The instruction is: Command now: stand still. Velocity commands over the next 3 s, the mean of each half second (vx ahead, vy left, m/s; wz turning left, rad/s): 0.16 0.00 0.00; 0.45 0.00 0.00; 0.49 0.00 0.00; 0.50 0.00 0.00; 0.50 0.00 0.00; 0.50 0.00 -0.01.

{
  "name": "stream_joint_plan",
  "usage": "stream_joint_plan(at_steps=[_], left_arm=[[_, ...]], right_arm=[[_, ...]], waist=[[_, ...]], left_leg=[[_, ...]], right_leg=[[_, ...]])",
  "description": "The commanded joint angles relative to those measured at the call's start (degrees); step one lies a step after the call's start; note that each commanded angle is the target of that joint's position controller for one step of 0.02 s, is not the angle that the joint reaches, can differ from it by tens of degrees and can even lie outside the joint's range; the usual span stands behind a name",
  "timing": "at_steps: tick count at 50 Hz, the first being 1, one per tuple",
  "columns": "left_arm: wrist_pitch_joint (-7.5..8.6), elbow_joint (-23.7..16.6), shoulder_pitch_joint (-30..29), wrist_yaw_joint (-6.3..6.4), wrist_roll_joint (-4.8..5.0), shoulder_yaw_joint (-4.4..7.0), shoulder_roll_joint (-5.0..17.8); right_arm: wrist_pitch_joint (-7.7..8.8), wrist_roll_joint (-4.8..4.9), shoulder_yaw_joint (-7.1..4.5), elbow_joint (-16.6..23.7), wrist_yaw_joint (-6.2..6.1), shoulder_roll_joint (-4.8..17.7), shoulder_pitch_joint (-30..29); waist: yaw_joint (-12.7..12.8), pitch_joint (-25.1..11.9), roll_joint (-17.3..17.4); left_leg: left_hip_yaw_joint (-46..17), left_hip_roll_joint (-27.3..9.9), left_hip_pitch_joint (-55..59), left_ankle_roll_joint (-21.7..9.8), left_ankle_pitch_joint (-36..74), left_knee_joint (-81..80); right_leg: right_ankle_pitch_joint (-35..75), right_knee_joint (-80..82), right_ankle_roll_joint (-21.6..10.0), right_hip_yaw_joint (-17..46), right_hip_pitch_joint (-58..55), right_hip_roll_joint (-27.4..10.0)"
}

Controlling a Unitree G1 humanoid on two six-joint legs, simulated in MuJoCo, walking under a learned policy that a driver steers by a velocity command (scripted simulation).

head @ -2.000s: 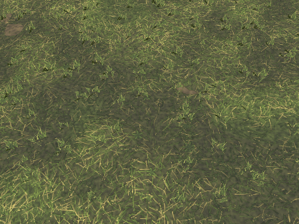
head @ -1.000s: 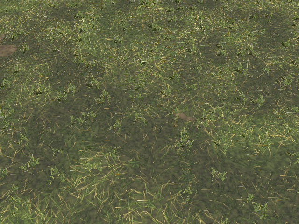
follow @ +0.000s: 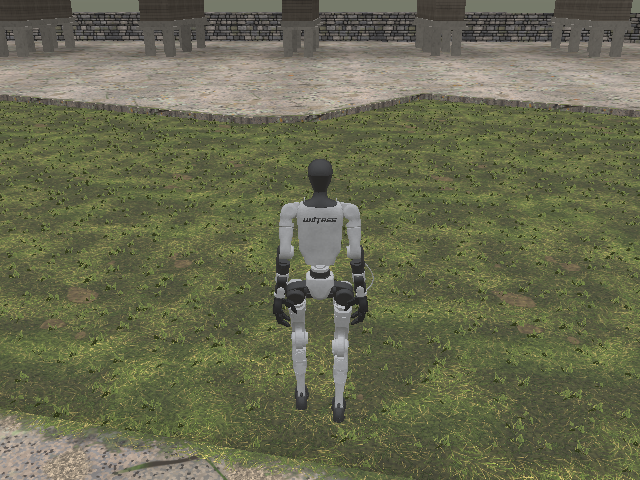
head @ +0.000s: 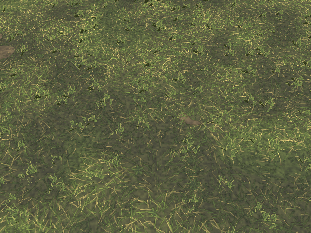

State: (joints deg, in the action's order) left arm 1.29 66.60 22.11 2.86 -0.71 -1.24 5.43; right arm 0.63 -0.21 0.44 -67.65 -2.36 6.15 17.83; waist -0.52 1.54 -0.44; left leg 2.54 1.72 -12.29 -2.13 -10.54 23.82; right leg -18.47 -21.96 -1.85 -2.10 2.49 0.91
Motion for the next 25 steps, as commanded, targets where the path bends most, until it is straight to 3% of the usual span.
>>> stream_joint_plan(at_steps=[1,8,9,11,12,14,16,19,22,24,25], left_arm=[[0.09,0.32,6.31,0.09,0.0,0.4,3.26],[0.16,0.27,6.44,0.09,0.01,0.38,3.22],[0.15,0.42,7.03,0.06,-0.1,0.38,3.14],[-0.11,0.44,8.06,-0.06,-0.33,1.27,4.95],[-0.31,0.25,8.68,-0.19,-0.29,1.82,6.1],[-0.46,0.45,11.45,-0.37,-0.05,2.89,8.25],[0.19,0.59,12.65,-0.53,-0.55,3.35,8.34],[1.8,0.33,13.1,-0.83,-1.19,3.87,9.14],[2.76,-0.76,10.32,-1.09,-0.96,4.18,10.14],[3.18,-2.06,6.0,-1.53,-0.25,4.17,10.47],[3.73,-2.37,5.79,-1.95,-0.33,3.81,9.69]], right_arm=[[0.11,0.01,-0.43,0.01,-0.11,3.52,4.64],[0.09,0.03,-0.41,-0.09,-0.14,3.42,4.74],[0.03,-0.01,-0.35,-0.18,-0.11,3.21,4.91],[-0.23,-0.16,-0.79,0.57,0.11,3.97,3.83],[-0.31,-0.47,-1.05,1.19,0.4,4.01,3.15],[0.08,-1.41,-1.13,3.9,1.26,3.11,-0.71],[1.17,-1.83,-1.32,6.87,1.96,3.19,-4.53],[2.92,-1.31,-2.31,10.07,2.84,4.89,-6.95],[3.6,-0.42,-3.06,11.65,3.64,5.03,-6.1],[3.72,0.15,-3.93,7.74,3.57,4.5,5.68],[3.98,-0.16,-5.3,4.97,2.98,7.25,14.6]], waist=[[-0.02,4.12,-0.15],[0.0,4.17,-0.17],[0.2,3.22,-0.22],[0.79,4.7,-1.97],[1.45,6.42,-4.43],[3.26,12.49,-7.9],[3.99,15.78,-7.14],[3.63,14.42,-4.92],[1.15,11.45,-5.13],[-4.99,7.44,-2.98],[-8.74,2.66,1.64]], left_leg=[[-7.12,-6.79,2.98,-1.05,9.32,-2.75],[-6.98,-6.82,2.99,-0.92,9.63,-2.49],[-6.65,-6.24,3.15,-1.03,5.78,-2.53],[-4.5,-3.38,0.02,-1.68,-5.99,0.85],[-2.48,-1.43,-3.78,-1.94,-12.37,4.5],[1.99,0.15,-15.11,-1.88,-15.66,13.26],[1.85,-3.26,-21.88,-2.25,-14.19,19.74],[0.28,-5.45,-27.9,-2.4,-14.63,21.6],[2.54,-3.47,-17.92,-2.63,-10.3,15.29],[6.16,1.75,4.56,-3.29,-4.3,7.92],[2.08,-0.27,17.31,-4.26,-5.19,5.43]], right_leg=[[11.02,4.62,-1.29,5.44,7.04,-6.75],[11.99,4.65,-1.35,5.45,6.73,-6.79],[7.55,5.39,-1.63,5.47,6.29,-6.41],[-6.55,6.5,-3.4,6.84,7.07,-5.84],[-15.25,8.27,-5.14,9.91,7.48,-7.18],[-27.18,14.21,-9.52,18.98,6.34,-14.52],[-23.05,15.88,-12.52,23.23,4.73,-19.21],[-8.36,14.03,-13.0,20.83,-3.03,-19.54],[2.86,10.52,-10.74,14.25,0.2,-16.77],[14.88,0.74,-7.56,6.72,11.83,-11.52],[20.3,-12.06,-5.58,1.82,17.81,-7.59]])
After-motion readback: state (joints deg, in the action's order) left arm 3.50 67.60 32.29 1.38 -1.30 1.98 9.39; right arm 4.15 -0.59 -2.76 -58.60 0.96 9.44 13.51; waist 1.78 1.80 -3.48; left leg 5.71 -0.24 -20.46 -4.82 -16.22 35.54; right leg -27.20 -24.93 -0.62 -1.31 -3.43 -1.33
